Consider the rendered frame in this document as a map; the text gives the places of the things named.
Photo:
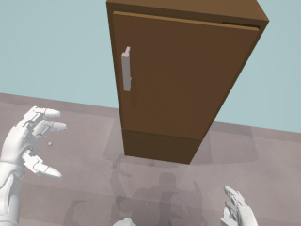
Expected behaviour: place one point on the handle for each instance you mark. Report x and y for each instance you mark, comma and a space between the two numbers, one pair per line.
126, 71

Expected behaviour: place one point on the robot left hand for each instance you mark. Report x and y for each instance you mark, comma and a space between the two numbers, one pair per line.
20, 139

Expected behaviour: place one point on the robot left forearm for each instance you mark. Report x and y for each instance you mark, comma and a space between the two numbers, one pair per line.
11, 176

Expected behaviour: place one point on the robot right hand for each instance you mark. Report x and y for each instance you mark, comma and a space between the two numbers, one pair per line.
241, 213

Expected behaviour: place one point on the cupboard door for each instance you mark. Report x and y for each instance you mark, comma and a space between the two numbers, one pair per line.
180, 70

